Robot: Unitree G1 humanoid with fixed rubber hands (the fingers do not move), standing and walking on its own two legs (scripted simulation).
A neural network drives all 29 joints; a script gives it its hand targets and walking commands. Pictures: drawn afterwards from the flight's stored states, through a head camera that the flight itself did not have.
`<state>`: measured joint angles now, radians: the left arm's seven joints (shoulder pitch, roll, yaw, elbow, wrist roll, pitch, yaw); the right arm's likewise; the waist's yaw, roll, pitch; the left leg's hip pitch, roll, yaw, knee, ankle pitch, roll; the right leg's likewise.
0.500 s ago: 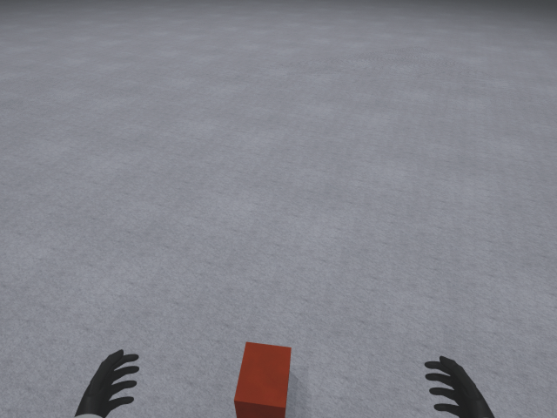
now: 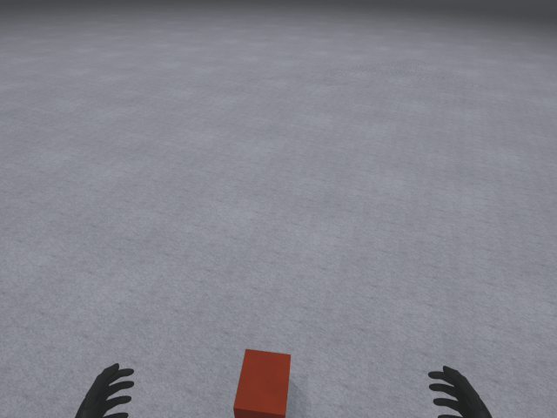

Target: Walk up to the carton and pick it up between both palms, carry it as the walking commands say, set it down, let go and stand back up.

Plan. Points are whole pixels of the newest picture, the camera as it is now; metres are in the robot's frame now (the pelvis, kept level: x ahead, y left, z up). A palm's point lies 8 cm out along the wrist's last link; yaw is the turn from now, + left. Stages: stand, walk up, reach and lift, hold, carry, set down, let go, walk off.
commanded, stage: stand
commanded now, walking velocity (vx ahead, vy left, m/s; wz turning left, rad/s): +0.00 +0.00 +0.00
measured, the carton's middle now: (264, 391) +0.48 +0.05 -0.68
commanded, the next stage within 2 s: none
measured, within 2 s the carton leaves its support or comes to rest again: neither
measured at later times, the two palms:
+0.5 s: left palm out of the picture +0.14 +0.28 -0.05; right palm out of the picture +0.14 -0.26 -0.04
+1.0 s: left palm out of the picture +0.13 +0.29 -0.06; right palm out of the picture +0.13 -0.25 -0.05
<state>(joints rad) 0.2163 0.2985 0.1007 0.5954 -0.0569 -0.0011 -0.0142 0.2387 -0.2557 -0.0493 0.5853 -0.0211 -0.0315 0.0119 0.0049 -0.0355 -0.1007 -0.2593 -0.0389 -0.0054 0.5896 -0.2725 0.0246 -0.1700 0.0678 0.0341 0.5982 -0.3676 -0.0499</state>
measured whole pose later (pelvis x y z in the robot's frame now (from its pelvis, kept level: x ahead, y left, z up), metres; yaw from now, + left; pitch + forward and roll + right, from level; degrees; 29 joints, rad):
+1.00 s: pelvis -0.02 +0.01 +0.00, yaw +0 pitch -5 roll +0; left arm 0.22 0.30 0.10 0.64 -0.06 -0.02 -0.01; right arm 0.24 -0.26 -0.05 0.63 -0.02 -0.05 0.01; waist 0.00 -0.04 -0.07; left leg -0.26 -0.04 -0.01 0.59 -0.24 0.03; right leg -0.17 0.07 0.03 0.60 -0.34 -0.05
